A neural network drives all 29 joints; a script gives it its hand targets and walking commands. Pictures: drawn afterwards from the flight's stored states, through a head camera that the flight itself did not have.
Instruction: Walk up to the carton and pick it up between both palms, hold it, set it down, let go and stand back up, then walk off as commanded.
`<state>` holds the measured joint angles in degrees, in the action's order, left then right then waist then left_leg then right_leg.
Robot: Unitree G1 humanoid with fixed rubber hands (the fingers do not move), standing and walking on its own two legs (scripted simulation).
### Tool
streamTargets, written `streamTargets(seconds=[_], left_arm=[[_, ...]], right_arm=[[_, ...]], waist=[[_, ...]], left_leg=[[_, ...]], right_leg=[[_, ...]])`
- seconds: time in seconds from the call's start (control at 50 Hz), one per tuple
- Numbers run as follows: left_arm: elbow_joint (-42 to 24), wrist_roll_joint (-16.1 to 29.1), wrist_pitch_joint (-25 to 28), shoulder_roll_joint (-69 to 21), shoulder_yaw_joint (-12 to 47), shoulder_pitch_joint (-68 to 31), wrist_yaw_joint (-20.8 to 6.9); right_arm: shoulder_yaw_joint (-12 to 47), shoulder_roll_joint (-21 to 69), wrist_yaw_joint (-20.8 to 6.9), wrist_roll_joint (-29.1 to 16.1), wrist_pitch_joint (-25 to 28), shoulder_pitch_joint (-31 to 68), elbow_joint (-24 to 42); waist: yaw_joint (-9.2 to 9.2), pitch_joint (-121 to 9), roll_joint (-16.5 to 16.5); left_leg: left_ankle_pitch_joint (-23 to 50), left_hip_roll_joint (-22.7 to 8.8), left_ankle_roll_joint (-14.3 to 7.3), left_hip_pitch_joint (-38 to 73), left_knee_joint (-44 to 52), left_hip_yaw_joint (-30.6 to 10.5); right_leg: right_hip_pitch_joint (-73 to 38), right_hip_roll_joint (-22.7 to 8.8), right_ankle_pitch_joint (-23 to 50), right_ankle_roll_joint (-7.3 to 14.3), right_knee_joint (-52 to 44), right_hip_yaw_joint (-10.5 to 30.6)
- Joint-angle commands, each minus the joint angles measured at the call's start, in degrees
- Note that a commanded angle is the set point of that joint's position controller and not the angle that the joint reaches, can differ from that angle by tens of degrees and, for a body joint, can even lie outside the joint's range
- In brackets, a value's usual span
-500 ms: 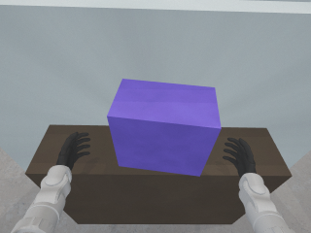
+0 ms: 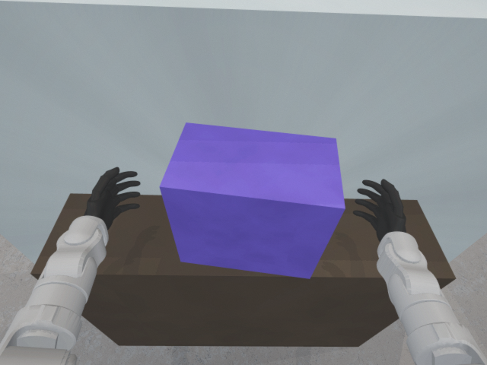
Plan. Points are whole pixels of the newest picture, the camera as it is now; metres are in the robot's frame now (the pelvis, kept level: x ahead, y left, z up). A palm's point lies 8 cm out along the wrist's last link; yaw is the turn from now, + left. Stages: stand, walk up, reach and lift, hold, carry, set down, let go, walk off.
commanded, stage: reach and lift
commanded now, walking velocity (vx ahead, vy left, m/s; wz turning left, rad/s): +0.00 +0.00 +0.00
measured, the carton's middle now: (251, 205) +0.43 -0.03 +0.00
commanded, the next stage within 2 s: none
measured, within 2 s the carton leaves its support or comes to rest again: neither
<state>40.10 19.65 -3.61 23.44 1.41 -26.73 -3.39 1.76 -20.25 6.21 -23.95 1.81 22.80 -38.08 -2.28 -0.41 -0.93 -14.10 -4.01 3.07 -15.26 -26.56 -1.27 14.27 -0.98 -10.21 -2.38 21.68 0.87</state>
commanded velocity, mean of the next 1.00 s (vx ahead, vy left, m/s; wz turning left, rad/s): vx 0.00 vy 0.00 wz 0.00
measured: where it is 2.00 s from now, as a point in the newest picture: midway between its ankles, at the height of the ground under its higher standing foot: outside the picture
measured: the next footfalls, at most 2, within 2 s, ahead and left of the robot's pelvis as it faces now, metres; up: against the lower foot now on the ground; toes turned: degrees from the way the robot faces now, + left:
none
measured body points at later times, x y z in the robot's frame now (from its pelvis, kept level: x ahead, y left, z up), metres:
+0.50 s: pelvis -0.01 +0.00 +0.00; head +0.02 +0.01 +0.45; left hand +0.43 +0.22 +0.11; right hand +0.40 -0.25 +0.11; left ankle -0.01 +0.15 -0.74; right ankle +0.01 -0.15 -0.74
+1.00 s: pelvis -0.02 +0.00 -0.01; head +0.03 +0.01 +0.44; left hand +0.46 +0.22 +0.12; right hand +0.42 -0.25 +0.12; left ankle -0.01 +0.15 -0.74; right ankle +0.01 -0.15 -0.74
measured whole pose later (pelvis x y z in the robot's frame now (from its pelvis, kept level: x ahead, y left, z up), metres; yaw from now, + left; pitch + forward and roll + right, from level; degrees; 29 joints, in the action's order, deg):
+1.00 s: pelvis -0.02 +0.00 -0.01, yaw -1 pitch +15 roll -1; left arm 78.1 24.9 0.3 26.7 11.2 -63.2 -2.4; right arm 5.1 -20.6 3.9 -24.8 -2.8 56.1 -66.7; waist -4.3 -9.3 0.8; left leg -11.3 -3.9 3.2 -32.0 -28.5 -1.3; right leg 31.6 -0.9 -7.9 -2.2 24.8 1.3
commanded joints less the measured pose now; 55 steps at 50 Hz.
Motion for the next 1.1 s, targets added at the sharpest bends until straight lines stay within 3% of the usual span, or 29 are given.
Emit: streamTargets(seconds=[0.0, 0.06, 0.12, 0.14, 0.18, 0.2, 0.26, 0.28, 0.34, 0.38, 0.4, 0.46, 0.48, 0.5, 0.52, 0.56, 0.6, 0.64, 0.68, 0.7, 0.74, 0.78, 0.8, 0.84, 0.86, 0.94, 0.96, 1.06, 1.08], left_arm=[[-10.4, 0.7, 1.8, 14.6, -5.2, -29.7, -0.2], [-9.6, 0.6, 1.7, 13.5, -4.9, -30.2, -0.4], [-7.3, 0.7, 0.1, 13.8, -3.6, -39.3, 0.0], [-10.2, -0.7, -0.3, 13.9, -4.6, -30.8, 0.6], [-4.5, -1.5, -1.5, 13.7, -5.1, -36.5, 0.1], [-5.9, -0.5, -2.2, 14.5, -3.7, -42.1, 0.4], [-6.1, 2.1, -1.5, 14.7, -2.8, -43.3, 1.9], [-4.5, 2.0, -1.2, 14.7, -0.7, -48.1, 1.8], [0.0, 1.3, -1.9, 14.8, -2.5, -44.9, 1.4], [-1.8, -0.3, -1.4, 15.3, -2.6, -48.2, 1.8], [0.5, 1.3, -2.6, 15.9, -1.8, -53.7, 1.9], [3.6, 5.0, -0.9, 17.7, 0.4, -60.5, 2.3], [3.8, 4.4, -0.6, 16.0, 0.4, -54.9, 2.2], [3.0, 3.7, -1.2, 15.9, 1.0, -56.2, 2.1], [7.1, 2.9, -2.3, 15.2, 1.0, -54.3, 1.8], [9.9, 2.6, -2.9, 15.8, 0.6, -57.9, 1.4], [12.4, 4.3, -1.6, 16.4, 1.6, -60.9, 1.5], [14.8, 6.9, 0.2, 17.0, 5.1, -66.3, 1.8], [19.4, 6.2, 0.7, 16.9, 6.5, -66.3, 2.0], [19.1, 6.9, 1.2, 16.6, 5.9, -66.8, 2.4], [22.9, 7.6, 2.1, 15.7, 8.7, -67.1, 2.2], [23.4, 7.9, 3.5, 16.6, 8.0, -68.4, 2.0], [25.2, 7.8, 4.0, 16.7, 8.5, -67.4, 1.7], [26.6, 6.8, 4.7, 16.2, 8.3, -67.3, 1.4], [27.2, 6.1, 5.3, 16.3, 8.4, -67.7, 1.2], [28.7, 5.4, 8.7, 15.2, 8.2, -65.5, 0.9], [27.9, 5.1, 10.2, 13.9, 9.5, -68.3, 1.2], [36.2, 5.0, 14.1, 14.8, 6.9, -63.4, 0.3], [30.5, 5.7, 16.7, 14.4, 8.8, -66.0, 0.9]], right_arm=[[-3.2, -11.9, 0.4, 0.7, 1.4, 25.5, 13.7], [-1.5, -10.3, 0.8, -0.3, 0.3, 26.4, 14.7], [-3.6, -12.4, 0.3, 0.2, -1.4, 33.7, 10.0], [-4.3, -12.5, 0.0, -0.5, -0.9, 26.1, 10.6], [-2.8, -12.5, 0.5, 0.7, -2.1, 30.6, 6.7], [-4.0, -13.8, 0.5, 0.4, -2.8, 35.9, 7.2], [-4.9, -13.5, -0.2, 1.0, -2.7, 39.2, 12.5], [-7.0, -13.4, -0.5, 1.3, -3.6, 41.7, 7.0], [-4.5, -13.6, -0.1, 1.9, -3.9, 40.1, 6.7], [-4.0, -13.5, -0.7, 1.3, -3.9, 43.2, 4.5], [-5.6, -15.3, -0.6, 0.6, -4.6, 47.0, 1.3], [-7.0, -15.5, -0.6, 1.6, -5.3, 55.2, 5.0], [-4.3, -13.5, -0.8, 1.0, -5.8, 48.2, 1.7], [-5.6, -16.6, -0.9, 1.2, -5.1, 50.5, -0.4], [-3.1, -15.2, -1.0, -0.4, -5.7, 49.8, -1.7], [-4.7, -16.1, -0.7, -0.1, -5.9, 52.8, -4.9], [-2.3, -14.3, -1.0, -1.2, -6.5, 54.7, -5.4], [-4.3, -14.6, -1.0, -0.1, -6.3, 59.3, -6.0], [-3.1, -13.8, -1.0, -0.7, -6.5, 60.4, -9.9], [-0.6, -13.3, -1.5, -1.2, -6.6, 62.1, -6.8], [-1.1, -14.8, -2.1, -1.8, -5.7, 61.6, -10.1], [0.2, -12.9, -1.6, -1.2, -5.6, 61.9, -10.6], [-1.3, -13.2, -1.1, 0.4, -5.0, 59.8, -13.6], [2.1, -12.8, -1.7, -1.4, -4.4, 60.2, -15.6], [0.4, -12.8, -1.7, -0.3, -4.2, 60.0, -18.2], [2.2, -13.3, -2.4, -0.6, -0.3, 58.2, -17.3], [1.7, -11.9, -2.5, -1.3, 1.0, 60.9, -18.7], [2.3, -11.9, -1.9, 0.1, 4.3, 57.7, -20.7], [1.6, -12.2, -2.2, -0.2, 6.5, 59.3, -19.5]], waist=[[-0.62, -30.4, 2.4], [0.78, -29.2, 0.7], [-0.47, -30.8, -1.4], [-0.18, -33.7, -2.4], [1.15, -31.9, -2.5], [-0.67, -33.5, -2.9], [-0.39, -39.2, 0.0], [-2.53, -38.1, -2.9], [-1.01, -37.3, -0.6], [0.12, -40.0, -3.4], [-2.15, -37.8, -3.2], [-2.57, -44.6, 1.1], [-1.69, -45.0, -1.1], [-3.33, -46.8, -0.7], [-0.77, -44.0, -2.8], [-2.05, -41.2, -0.6], [-1.62, -41.8, 0.4], [-3.8, -42.4, -0.6], [-3.59, -43.5, -2.1], [-0.68, -44.5, -0.5], [-3.31, -46.1, -1.3], [-1.24, -49.0, -1.5], [-3.37, -46.9, -0.5], [-1.01, -46.5, -2.4], [-2.31, -46.2, -3.0], [-1.28, -47.9, -3.2], [-1.72, -51.3, -6.2], [-1.44, -44.8, -0.6], [-1.73, -51.5, -4.3]], left_leg=[[20.7, 6.6, 0.9, 10.8, 0.5, 2.8], [21.3, 6.5, 0.5, 9.9, 1.3, 3.1], [20.2, 5.8, 1.3, 8.9, 1.5, 2.7], [25.3, 6.0, 1.6, 13.0, 0.5, 3.3], [25.2, 5.4, 2.0, 12.5, 0.8, 3.4], [22.8, 5.7, 2.2, 12.0, 0.8, 3.0], [20.3, 5.7, 0.6, 10.6, 0.2, 2.5], [17.9, 5.7, 1.2, 10.2, 0.1, 2.5], [21.0, 5.8, 1.2, 10.6, -0.2, 2.8], [25.8, 5.9, 2.1, 11.6, -0.5, 3.2], [23.4, 5.8, 2.0, 9.6, -0.4, 3.0], [18.6, 5.7, 1.0, 6.0, 0.0, 2.8], [22.0, 5.3, 1.4, 9.2, -0.8, 2.6], [26.4, 5.4, 1.9, 10.3, -2.0, 2.6], [26.7, 5.1, 2.4, 10.5, -1.5, 2.7], [23.9, 5.5, 2.1, 9.4, -1.0, 3.2], [20.0, 5.6, 1.0, 7.0, -0.4, 2.8], [15.6, 5.7, 0.9, 4.7, -0.4, 2.6], [16.1, 5.7, 0.8, 5.2, -1.0, 2.3], [16.5, 5.5, 0.5, 4.1, -0.7, 2.6], [17.2, 5.5, 0.6, 3.8, -2.0, 2.0], [18.0, 5.4, 0.9, 3.8, -1.9, 3.0], [17.2, 5.6, 0.3, 2.3, -2.4, 2.8], [20.6, 5.2, 0.9, 3.7, -2.8, 2.7], [20.4, 4.9, 1.3, 4.2, -2.4, 2.7], [21.0, 5.0, 1.5, 4.1, -2.8, 3.1], [22.7, 5.1, 2.2, 4.5, -3.8, 2.9], [19.8, 5.1, 1.7, -0.2, -4.7, 3.7], [21.6, 4.9, 2.4, 1.3, -5.7, 2.8]], right_leg=[[-9.2, 4.6, 21.1, 0.2, -0.3, -2.1], [-10.8, 3.9, 23.7, 0.1, 0.0, -1.6], [-8.2, 4.6, 20.3, 0.8, -0.2, -2.6], [-9.7, 5.0, 24.1, 1.6, -0.2, -2.9], [-8.1, 4.7, 23.3, 1.5, -1.0, -3.0], [-6.0, 4.5, 20.5, 1.7, -1.4, -3.6], [-5.6, 4.7, 18.3, 1.2, -0.7, -3.4], [-3.1, 4.7, 15.8, 2.0, -0.9, -4.3], [-5.7, 4.4, 21.2, 1.0, 0.0, -3.9], [-6.5, 4.7, 24.1, 1.4, 0.2, -3.5], [-3.8, 4.7, 22.3, 1.3, -0.2, -4.4], [-2.5, 4.3, 19.0, 0.5, 0.3, -4.5], [-3.8, 4.5, 23.3, 1.0, 0.7, -4.1], [-3.1, 4.9, 26.6, 1.2, 1.4, -4.8], [-3.9, 4.9, 25.9, 1.5, 1.0, -4.4], [-2.5, 4.9, 22.4, 1.1, 0.1, -4.5], [-2.1, 4.3, 19.4, 1.2, 0.1, -4.1], [0.3, 4.1, 15.4, 1.1, 0.3, -4.9], [1.8, 3.9, 16.9, 1.2, 0.6, -4.2], [0.6, 3.5, 15.5, 1.1, 1.3, -3.9], [2.5, 4.0, 17.7, 1.7, 1.9, -4.2], [1.5, 3.2, 18.1, 1.0, 2.2, -3.6], [1.4, 3.3, 18.1, 0.9, 2.1, -3.6], [1.8, 3.4, 21.0, 0.8, 2.9, -3.6], [3.0, 3.5, 20.3, 0.8, 2.9, -3.9], [3.0, 3.2, 20.3, 1.1, 2.7, -3.7], [5.0, 3.5, 21.2, 0.9, 3.5, -4.4], [7.2, 3.5, 17.8, 0.2, 4.7, -4.5], [7.3, 3.5, 19.5, 0.4, 5.8, -4.8]])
